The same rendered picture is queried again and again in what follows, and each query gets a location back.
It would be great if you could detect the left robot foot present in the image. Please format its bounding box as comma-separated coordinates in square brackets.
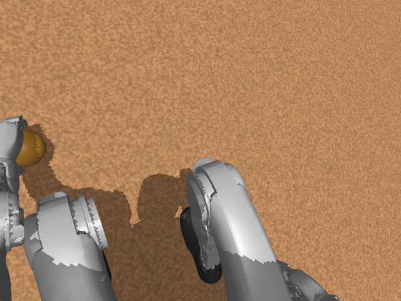
[102, 250, 112, 282]

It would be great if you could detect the right robot foot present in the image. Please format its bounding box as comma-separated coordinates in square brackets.
[180, 207, 222, 284]

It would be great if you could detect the ball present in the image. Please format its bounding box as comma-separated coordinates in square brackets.
[16, 129, 46, 167]

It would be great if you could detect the right robot hand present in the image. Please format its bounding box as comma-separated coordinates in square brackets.
[278, 260, 329, 301]

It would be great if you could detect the left robot arm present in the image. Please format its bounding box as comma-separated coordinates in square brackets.
[0, 158, 24, 301]

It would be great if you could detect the left robot hand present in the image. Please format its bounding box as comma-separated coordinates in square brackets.
[0, 115, 28, 176]

